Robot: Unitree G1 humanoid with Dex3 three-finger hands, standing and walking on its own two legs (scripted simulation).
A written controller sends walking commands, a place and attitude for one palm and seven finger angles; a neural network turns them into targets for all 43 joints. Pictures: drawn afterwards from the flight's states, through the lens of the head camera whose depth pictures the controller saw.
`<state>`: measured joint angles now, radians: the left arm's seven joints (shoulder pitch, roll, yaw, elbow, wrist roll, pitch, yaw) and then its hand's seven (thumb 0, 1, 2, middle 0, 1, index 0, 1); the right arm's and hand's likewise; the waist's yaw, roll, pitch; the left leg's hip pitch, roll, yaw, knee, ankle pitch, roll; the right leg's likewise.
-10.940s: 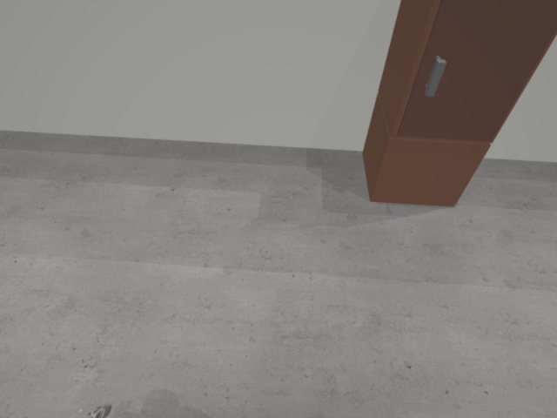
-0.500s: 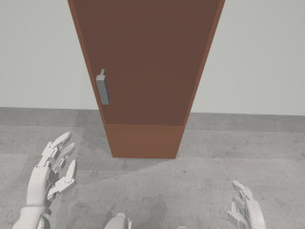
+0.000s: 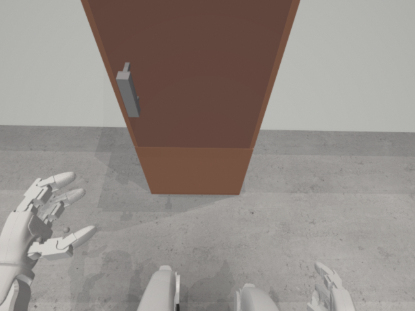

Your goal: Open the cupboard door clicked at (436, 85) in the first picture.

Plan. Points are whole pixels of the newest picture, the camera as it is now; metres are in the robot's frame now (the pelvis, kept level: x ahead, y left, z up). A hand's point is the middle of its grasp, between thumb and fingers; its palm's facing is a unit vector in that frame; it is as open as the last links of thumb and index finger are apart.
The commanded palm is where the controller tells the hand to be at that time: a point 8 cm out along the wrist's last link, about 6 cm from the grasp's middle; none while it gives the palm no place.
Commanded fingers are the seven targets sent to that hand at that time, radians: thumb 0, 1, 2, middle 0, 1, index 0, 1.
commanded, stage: raise the hand with hooked fingers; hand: left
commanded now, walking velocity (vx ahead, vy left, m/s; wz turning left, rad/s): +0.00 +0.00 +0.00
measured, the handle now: (130, 89) +0.59 +0.23 +0.04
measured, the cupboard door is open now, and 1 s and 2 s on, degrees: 0 0 0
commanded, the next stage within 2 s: move the hooked fingers beside the handle in 1.30 s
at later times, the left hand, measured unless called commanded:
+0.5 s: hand (41, 221) +0.25 +0.30 +0.04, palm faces +0.06 -1.00 -0.05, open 13.6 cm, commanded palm +0.24 +0.35 +0.05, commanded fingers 0.00 -0.50 0.30 -0.30 -1.20 -0.30 -1.20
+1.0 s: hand (45, 203) +0.28 +0.30 +0.05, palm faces +0.04 -1.00 -0.06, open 14.0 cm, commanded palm +0.26 +0.35 +0.05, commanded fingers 0.00 -0.50 0.30 -0.30 -1.20 -0.30 -1.20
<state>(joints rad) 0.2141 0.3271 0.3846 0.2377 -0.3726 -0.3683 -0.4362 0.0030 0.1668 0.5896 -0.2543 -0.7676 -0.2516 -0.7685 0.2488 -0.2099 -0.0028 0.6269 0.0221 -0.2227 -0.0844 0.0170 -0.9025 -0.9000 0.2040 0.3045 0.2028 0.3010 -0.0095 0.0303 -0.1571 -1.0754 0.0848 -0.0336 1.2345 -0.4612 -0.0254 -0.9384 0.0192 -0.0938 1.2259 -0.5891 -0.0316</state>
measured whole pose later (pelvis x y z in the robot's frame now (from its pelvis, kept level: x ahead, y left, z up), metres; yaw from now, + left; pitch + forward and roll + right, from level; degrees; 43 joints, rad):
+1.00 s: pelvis +0.00 +0.03 +0.01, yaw +0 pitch +18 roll -4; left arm 0.03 0.40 0.43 0.39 -0.35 -0.37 -0.48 -0.02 -0.50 0.30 -0.30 -1.20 -0.30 -1.20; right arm 0.28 -0.27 0.01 0.56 0.03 -0.16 -0.07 0.02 -0.90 -0.90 0.20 0.30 0.20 0.30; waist -0.02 0.02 -0.15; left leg -1.06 0.06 -0.01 1.20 -0.44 0.02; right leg -0.92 0.00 -0.07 1.16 -0.55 0.01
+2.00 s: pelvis +0.00 +0.02 +0.00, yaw -1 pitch +20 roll -3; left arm -0.36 0.44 0.45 0.74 -0.26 -0.40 -0.43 -0.02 -0.50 0.30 -0.30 -1.20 -0.30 -1.20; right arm 0.30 -0.27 0.01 0.61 0.03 -0.08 -0.07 0.01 -0.90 -0.90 0.20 0.30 0.20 0.30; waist -0.05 0.02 -0.16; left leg -1.12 0.08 -0.01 1.23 -0.46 0.00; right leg -0.99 0.02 -0.06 1.21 -0.57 -0.01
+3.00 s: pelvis +0.00 +0.03 -0.03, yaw -4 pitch +29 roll -6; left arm -1.01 0.77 0.54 1.23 -0.05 -0.36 -0.37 -0.02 -0.50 0.30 -0.30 -1.20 -0.30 -1.20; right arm 0.33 -0.28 0.07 0.63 -0.01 0.05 -0.05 0.01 -0.90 -0.90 0.20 0.30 0.20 0.30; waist -0.20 0.03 -0.13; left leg -1.40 0.10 -0.04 1.37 -0.48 0.02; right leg -1.25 0.04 -0.08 1.31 -0.58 0.00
